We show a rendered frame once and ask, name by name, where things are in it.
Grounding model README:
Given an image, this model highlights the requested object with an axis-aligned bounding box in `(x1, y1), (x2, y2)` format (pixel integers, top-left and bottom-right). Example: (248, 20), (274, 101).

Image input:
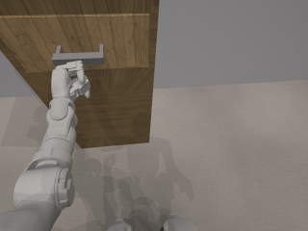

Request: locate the robot left upper arm
(0, 167), (75, 231)

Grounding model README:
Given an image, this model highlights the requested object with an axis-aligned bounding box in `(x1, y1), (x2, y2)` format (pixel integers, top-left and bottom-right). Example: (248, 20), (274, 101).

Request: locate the robot left hand
(51, 61), (90, 103)

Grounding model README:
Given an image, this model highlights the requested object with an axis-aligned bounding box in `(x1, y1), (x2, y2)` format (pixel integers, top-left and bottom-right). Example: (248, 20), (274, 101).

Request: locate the cabinet
(0, 0), (160, 149)

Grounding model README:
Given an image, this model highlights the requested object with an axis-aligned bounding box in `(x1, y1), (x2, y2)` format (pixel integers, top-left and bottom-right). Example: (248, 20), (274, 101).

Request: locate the robot right shin
(167, 214), (178, 220)

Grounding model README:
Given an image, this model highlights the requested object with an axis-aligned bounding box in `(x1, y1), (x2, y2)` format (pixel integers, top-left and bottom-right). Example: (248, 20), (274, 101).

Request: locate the drawer
(0, 13), (149, 71)

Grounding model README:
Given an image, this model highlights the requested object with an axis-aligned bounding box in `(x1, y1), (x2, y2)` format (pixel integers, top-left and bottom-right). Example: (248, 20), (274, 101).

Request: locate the robot left forearm
(13, 97), (78, 208)

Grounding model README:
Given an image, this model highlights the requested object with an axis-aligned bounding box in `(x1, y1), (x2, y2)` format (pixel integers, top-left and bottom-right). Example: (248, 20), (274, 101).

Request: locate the handle
(52, 44), (105, 66)

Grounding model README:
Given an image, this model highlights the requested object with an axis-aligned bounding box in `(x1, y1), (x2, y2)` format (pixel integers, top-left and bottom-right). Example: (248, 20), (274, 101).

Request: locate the right robot thigh
(163, 217), (197, 231)

